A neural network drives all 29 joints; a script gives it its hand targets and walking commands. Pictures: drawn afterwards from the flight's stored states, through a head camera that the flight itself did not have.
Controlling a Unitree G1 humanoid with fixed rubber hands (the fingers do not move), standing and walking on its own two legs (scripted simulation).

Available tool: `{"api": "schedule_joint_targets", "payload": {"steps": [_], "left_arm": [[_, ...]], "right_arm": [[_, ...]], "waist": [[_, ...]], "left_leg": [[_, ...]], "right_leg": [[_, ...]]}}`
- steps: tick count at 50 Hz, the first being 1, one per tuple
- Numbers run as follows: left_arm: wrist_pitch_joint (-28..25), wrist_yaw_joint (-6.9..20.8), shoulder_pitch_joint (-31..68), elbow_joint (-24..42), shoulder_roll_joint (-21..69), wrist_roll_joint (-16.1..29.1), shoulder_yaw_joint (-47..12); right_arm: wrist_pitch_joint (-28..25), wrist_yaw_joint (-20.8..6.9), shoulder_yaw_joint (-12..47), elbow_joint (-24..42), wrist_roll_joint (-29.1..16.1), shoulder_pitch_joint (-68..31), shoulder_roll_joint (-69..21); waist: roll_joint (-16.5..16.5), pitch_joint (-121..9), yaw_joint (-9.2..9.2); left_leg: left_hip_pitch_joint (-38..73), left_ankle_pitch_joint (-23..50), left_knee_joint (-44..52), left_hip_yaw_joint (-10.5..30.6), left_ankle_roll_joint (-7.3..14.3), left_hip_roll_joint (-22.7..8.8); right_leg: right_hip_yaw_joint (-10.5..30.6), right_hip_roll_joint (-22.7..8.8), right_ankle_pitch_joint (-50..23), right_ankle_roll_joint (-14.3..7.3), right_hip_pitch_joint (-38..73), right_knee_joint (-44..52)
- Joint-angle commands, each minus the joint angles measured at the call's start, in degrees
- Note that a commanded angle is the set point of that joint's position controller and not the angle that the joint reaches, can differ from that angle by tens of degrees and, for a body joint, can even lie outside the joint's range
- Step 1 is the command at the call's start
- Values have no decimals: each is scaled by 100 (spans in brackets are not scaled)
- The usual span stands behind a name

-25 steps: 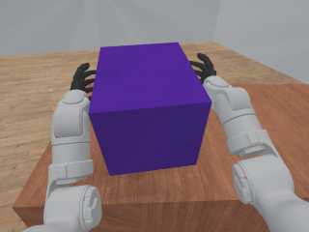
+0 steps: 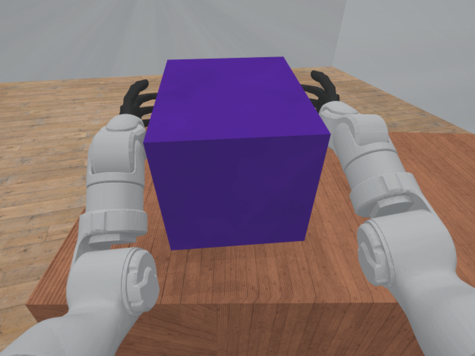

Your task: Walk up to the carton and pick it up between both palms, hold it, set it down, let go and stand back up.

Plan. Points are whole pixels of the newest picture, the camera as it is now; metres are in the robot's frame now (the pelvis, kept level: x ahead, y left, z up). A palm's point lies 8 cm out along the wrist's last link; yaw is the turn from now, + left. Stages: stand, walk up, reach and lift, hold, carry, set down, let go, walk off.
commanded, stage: hold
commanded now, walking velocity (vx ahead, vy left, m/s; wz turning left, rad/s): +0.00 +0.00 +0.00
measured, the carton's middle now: (232, 145) +0.39 +0.01 +0.23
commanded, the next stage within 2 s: none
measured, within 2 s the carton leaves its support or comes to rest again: neither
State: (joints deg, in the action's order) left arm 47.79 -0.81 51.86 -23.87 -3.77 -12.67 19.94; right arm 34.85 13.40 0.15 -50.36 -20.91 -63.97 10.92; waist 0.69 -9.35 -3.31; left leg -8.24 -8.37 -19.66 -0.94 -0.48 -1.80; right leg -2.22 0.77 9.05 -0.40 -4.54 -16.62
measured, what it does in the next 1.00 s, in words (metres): stands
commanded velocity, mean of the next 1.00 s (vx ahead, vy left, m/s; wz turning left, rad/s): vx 0.00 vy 0.00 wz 0.00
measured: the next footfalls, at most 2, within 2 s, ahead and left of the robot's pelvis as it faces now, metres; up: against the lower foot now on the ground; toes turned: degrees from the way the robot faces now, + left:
none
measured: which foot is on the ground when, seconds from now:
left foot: down 0.00-1.00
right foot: down 0.00-1.00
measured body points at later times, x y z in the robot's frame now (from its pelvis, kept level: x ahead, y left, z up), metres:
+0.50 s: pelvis +0.02 +0.00 +0.00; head -0.06 +0.01 +0.44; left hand +0.38 +0.17 +0.25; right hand +0.40 -0.14 +0.27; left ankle +0.03 +0.12 -0.75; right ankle +0.00 -0.11 -0.75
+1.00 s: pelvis +0.00 +0.00 +0.00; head -0.08 +0.02 +0.44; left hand +0.39 +0.16 +0.28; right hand +0.40 -0.15 +0.30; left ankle +0.03 +0.12 -0.75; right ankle +0.00 -0.11 -0.75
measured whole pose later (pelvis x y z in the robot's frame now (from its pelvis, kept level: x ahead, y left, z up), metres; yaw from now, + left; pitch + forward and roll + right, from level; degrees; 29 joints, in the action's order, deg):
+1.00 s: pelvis +0.00 +0.00 +0.00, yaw +0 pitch -2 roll -1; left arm 47.4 -1.8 52.2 -24.6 -4.4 -12.0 18.5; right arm 34.7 12.8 0.7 -51.7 -21.2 -65.2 11.5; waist 0.8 -10.2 -3.9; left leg -9.6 -8.4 -19.9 -0.9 -0.4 -1.6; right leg -2.1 0.7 9.0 -0.3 -5.8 -16.8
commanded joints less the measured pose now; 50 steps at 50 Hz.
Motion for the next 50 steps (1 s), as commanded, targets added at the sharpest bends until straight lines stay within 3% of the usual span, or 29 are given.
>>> {"api": "schedule_joint_targets", "payload": {"steps": [1,4,9,10,15,18,20,22,25,27,31,34,36,37,38,41,42,44,46,50], "left_arm": [[-541,800,4729,798,3304,1121,-2225],[-526,751,4750,832,3210,1121,-2286],[-466,746,4236,1613,3249,1183,-2561],[-412,779,4090,1665,3168,1172,-2553],[-256,859,3624,2620,3207,1163,-2818],[-137,896,3541,2996,3219,1094,-2895],[1,974,3298,2559,3002,952,-2694],[20,1033,3524,2601,2960,876,-2600],[9,1042,3634,2785,3118,1040,-2849],[-27,1000,3676,2849,3100,1069,-2832],[-22,1012,3748,1933,3065,1038,-2627],[-117,1028,4257,1337,3020,954,-2377],[-191,992,4432,912,3167,969,-2348],[-274,953,4553,1056,3288,1067,-2482],[-297,922,4673,845,3285,1074,-2424],[-400,822,4728,816,3396,1156,-2381],[-411,808,4634,525,3327,1034,-2228],[-490,762,4722,822,3434,1159,-2313],[-484,763,4648,611,3247,1031,-2042],[-520,741,4697,787,3204,1098,-2113]], "right_arm": [[-194,-772,1127,1772,-887,-4124,-4090],[-130,-732,983,1537,-930,-3856,-3948],[-130,-512,1420,2351,-1235,-3554,-3913],[-83,-476,1430,2354,-1290,-3357,-3839],[-42,-342,1855,3217,-1526,-3027,-3817],[45,-298,2051,3747,-1571,-3062,-3973],[164,-299,1993,3549,-1458,-2971,-3886],[197,-346,1915,3456,-1338,-3058,-3993],[175,-411,1884,3441,-1286,-3108,-4020],[145,-439,1940,3607,-1296,-3150,-4070],[164,-490,1611,3059,-990,-3309,-3915],[154,-643,1161,2191,-753,-3473,-3885],[79,-756,1025,1881,-643,-3736,-3881],[26,-794,925,1832,-636,-3697,-3878],[-7,-836,907,1692,-598,-3895,-3882],[-98,-881,868,1686,-685,-4017,-3930],[-102,-873,818,1505,-643,-4034,-3830],[-146,-863,1003,1683,-844,-4101,-3985],[-129,-830,1011,1476,-869,-4024,-3899],[-133,-743,1092,1613,-1002,-3953,-3864]], "waist": [[-288,-1662,10],[-331,-1485,-130],[-385,-2112,-240],[-424,-2072,-340],[-516,-2416,-393],[-463,-2239,-242],[-252,-1628,-243],[-308,-1504,-202],[-371,-1569,-262],[-115,-1891,-189],[-48,-1357,-206],[-59,-917,-228],[-154,-897,-136],[-340,-1251,-251],[-269,-1222,-168],[-344,-1546,-189],[-234,-1431,-73],[-324,-1846,-58],[-287,-1685,11],[-241,-1801,-63]], "left_leg": [[493,164,203,147,-45,362],[525,249,161,190,-71,343],[845,1463,-185,236,-215,423],[844,1665,-192,257,-255,427],[1214,2432,-369,292,-355,441],[1123,2412,-359,280,-305,531],[910,1997,-235,279,-229,549],[969,1668,-55,277,-176,508],[1044,1885,-111,227,-292,434],[1080,1890,-137,215,-258,433],[773,968,119,186,-154,389],[446,-145,454,155,-35,355],[237,-536,545,166,-3,311],[371,-451,548,165,-66,298],[309,-570,548,174,-62,290],[348,-342,431,223,-20,342],[318,-410,442,244,-17,298],[478,-12,299,217,-62,331],[475,63,229,180,-19,330],[551,307,151,208,-56,332]], "right_leg": [[220,274,-180,241,43,228],[144,277,-352,275,-16,258],[181,345,-1873,388,638,10],[163,361,-2139,395,782,20],[107,374,-3232,449,1242,-121],[71,336,-3365,492,1289,-152],[114,302,-2966,491,1122,-58],[84,290,-2326,451,949,46],[72,293,-2128,381,810,23],[74,319,-2306,411,918,23],[111,267,-1146,361,524,195],[128,227,110,271,7,394],[170,179,615,163,-151,391],[159,169,572,154,-125,363],[174,172,699,147,-229,368],[180,240,375,164,-95,319],[207,224,418,173,-201,338],[201,238,68,186,18,238],[223,247,-151,216,31,243],[228,334,-397,262,79,216]]}}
